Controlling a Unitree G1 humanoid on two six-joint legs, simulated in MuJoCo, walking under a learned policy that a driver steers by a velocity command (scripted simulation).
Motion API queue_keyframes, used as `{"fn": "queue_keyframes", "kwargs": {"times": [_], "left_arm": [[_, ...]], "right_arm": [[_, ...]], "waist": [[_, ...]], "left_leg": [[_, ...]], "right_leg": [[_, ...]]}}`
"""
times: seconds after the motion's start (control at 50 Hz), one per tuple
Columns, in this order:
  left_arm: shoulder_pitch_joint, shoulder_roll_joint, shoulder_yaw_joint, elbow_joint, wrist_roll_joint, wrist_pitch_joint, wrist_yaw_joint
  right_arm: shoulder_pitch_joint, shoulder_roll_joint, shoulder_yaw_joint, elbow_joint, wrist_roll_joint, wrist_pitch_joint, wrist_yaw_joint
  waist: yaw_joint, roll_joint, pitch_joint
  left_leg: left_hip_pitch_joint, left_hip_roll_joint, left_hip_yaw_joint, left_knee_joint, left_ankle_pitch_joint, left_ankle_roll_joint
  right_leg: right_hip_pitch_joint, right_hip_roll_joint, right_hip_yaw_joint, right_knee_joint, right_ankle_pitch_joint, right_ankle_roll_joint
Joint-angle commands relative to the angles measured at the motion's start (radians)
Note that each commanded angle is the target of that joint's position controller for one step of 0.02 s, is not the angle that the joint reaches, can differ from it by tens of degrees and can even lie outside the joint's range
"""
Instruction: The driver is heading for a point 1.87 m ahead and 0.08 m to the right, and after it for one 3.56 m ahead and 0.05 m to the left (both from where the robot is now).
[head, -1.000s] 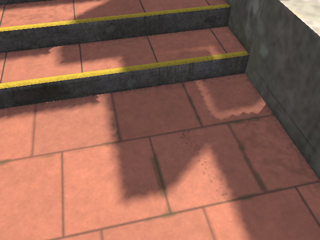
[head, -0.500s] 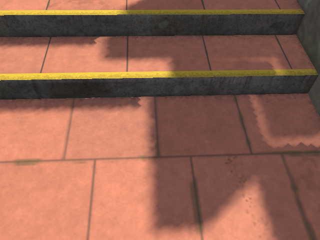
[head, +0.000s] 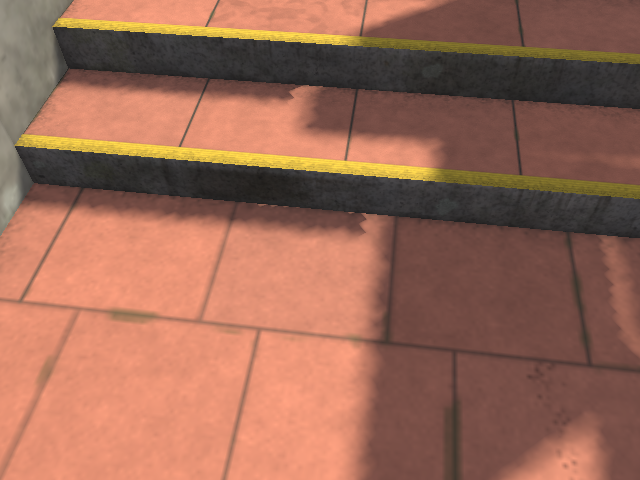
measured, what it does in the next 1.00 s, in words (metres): steps on the spot: left foot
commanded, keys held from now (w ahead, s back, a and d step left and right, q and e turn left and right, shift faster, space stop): no key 0.94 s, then w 0.06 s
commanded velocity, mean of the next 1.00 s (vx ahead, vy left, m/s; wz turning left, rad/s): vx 0.01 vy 0.00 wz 0.02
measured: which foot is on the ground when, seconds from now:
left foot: up 0.00-0.00, down 0.02-1.00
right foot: down 0.00-1.00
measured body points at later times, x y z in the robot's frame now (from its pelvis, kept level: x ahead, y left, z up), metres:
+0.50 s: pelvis +0.02 +0.02 +0.00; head +0.03 +0.02 +0.45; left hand +0.11 +0.27 -0.13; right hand +0.11 -0.22 -0.13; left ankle -0.01 +0.13 -0.73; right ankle +0.07 -0.13 -0.73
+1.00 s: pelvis +0.03 +0.02 +0.00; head +0.03 +0.02 +0.45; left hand +0.09 +0.27 -0.15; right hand +0.06 -0.22 -0.15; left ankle -0.01 +0.13 -0.73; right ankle +0.07 -0.13 -0.73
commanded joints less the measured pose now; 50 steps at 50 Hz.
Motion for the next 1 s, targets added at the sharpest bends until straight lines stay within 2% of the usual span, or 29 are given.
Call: {"fn": "queue_keyframes", "kwargs": {"times": [0.02,0.04,0.06,0.08,0.1,0.12,0.14,0.18,0.22,0.3,0.36,0.46,0.6,0.94,0.96,0.98,1.0], "left_arm": [[0.038,0.115,0.025,-0.040,-0.009,-0.015,-0.001],[0.051,0.089,0.017,-0.049,0.009,-0.026,-0.007],[0.026,0.056,0.011,-0.071,0.006,-0.036,-0.009],[-0.023,0.103,0.021,-0.065,0.015,-0.039,-0.006],[-0.039,0.098,0.023,-0.057,0.017,-0.040,-0.007],[-0.026,0.085,0.022,-0.039,0.022,-0.037,-0.003],[-0.002,0.091,0.024,-0.032,0.025,-0.035,-0.003],[0.029,0.091,0.024,-0.014,0.011,-0.037,-0.005],[0.036,0.090,0.026,0.004,0.008,-0.039,-0.006],[0.045,0.085,0.025,0.033,0.010,-0.046,-0.008],[0.053,0.088,0.025,0.053,0.006,-0.045,-0.006],[0.061,0.092,0.026,0.082,0.002,-0.039,0.002],[0.058,0.090,0.025,0.124,-0.002,-0.028,0.011],[0.039,0.077,0.022,0.248,-0.007,-0.010,0.015],[0.057,0.063,0.019,0.265,-0.007,-0.008,0.014],[0.058,0.066,0.020,0.273,-0.013,-0.007,0.015],[0.046,0.072,0.022,0.271,-0.019,-0.010,0.014]], "right_arm": [[0.082,-0.075,-0.021,-0.045,-0.022,-0.009,0.003],[0.091,-0.138,-0.032,-0.062,-0.039,-0.009,0.000],[0.064,-0.129,-0.029,-0.039,-0.049,-0.013,0.013],[-0.013,-0.058,-0.008,-0.075,-0.047,-0.024,0.021],[-0.026,-0.040,-0.001,-0.066,-0.048,-0.033,0.021],[-0.008,-0.060,-0.006,-0.058,-0.042,-0.042,0.018],[0.004,-0.069,-0.008,-0.046,-0.035,-0.050,0.017],[0.043,-0.052,-0.003,-0.028,-0.031,-0.054,0.010],[0.065,-0.043,-0.001,-0.020,-0.026,-0.055,0.007],[0.090,-0.039,-0.004,-0.006,-0.019,-0.056,0.004],[0.110,-0.030,-0.005,0.008,-0.016,-0.055,0.005],[0.132,-0.023,-0.007,0.031,-0.012,-0.054,0.005],[0.159,-0.023,-0.009,0.070,-0.010,-0.054,-0.001],[0.217,-0.023,-0.001,0.182,-0.006,-0.061,-0.012],[0.241,-0.017,0.001,0.199,-0.006,-0.060,-0.012],[0.254,-0.040,-0.007,0.207,0.001,-0.056,-0.014],[0.257,-0.082,-0.018,0.204,0.008,-0.054,-0.017]], "waist": [[-0.036,-0.158,-0.111],[-0.012,-0.007,-0.112],[0.009,0.240,-0.089],[-0.005,0.178,-0.019],[-0.002,0.148,0.001],[-0.005,0.131,0.011],[-0.004,0.137,0.024],[-0.003,0.111,0.049],[-0.011,0.064,0.061],[-0.020,0.002,0.035],[-0.023,-0.017,0.014],[-0.025,-0.021,-0.008],[-0.025,-0.011,0.003],[-0.023,-0.008,0.040],[-0.025,0.003,0.021],[-0.033,0.030,0.042],[-0.046,0.083,0.077]], "left_leg": [[0.211,0.001,0.015,-0.229,0.161,0.059],[0.270,0.140,-0.131,-0.242,0.246,0.111],[0.067,0.219,-0.218,-0.327,0.060,0.192],[-0.027,0.187,-0.217,-0.377,-0.089,0.188],[-0.050,0.145,-0.181,-0.365,-0.160,0.151],[-0.065,0.115,-0.151,-0.360,-0.171,0.125],[-0.076,0.111,-0.147,-0.360,-0.178,0.114],[-0.087,0.086,-0.123,-0.354,-0.177,0.099],[-0.064,0.073,-0.108,-0.333,-0.148,0.097],[-0.012,0.056,-0.084,-0.286,-0.035,0.104],[0.018,0.044,-0.065,-0.258,0.041,0.105],[0.033,0.028,-0.039,-0.229,0.115,0.098],[0.031,0.020,-0.022,-0.220,0.144,0.087],[0.039,0.020,-0.009,-0.260,0.122,0.077],[0.049,0.017,-0.009,-0.281,0.011,0.083],[0.043,0.025,-0.032,-0.310,-0.161,0.106],[0.040,0.068,-0.103,-0.357,-0.342,0.147]], "right_leg": [[0.021,-0.145,0.161,-0.102,-0.076,-0.120],[-0.077,-0.080,0.084,0.009,-0.194,-0.053],[-0.012,-0.009,-0.028,0.022,-0.239,-0.004],[0.063,-0.029,-0.012,0.029,-0.164,0.022],[0.103,-0.025,-0.011,0.012,-0.083,0.028],[0.137,-0.024,-0.011,0.012,-0.049,0.034],[0.154,-0.032,0.003,0.003,-0.030,0.036],[0.166,-0.039,0.010,-0.007,-0.038,0.029],[0.152,-0.037,0.010,-0.012,-0.043,0.026],[0.158,-0.041,0.017,-0.019,0.001,0.030],[0.168,-0.042,0.018,-0.012,0.034,0.026],[0.190,-0.045,0.022,0.008,0.092,0.017],[0.199,-0.043,0.022,0.019,0.116,0.007],[0.220,-0.031,0.013,-0.015,0.090,0.007],[0.226,-0.013,-0.009,-0.009,-0.014,0.006],[0.189,0.022,-0.047,0.030,-0.173,0.004],[0.115,0.054,-0.088,0.097,-0.312,0.001]]}}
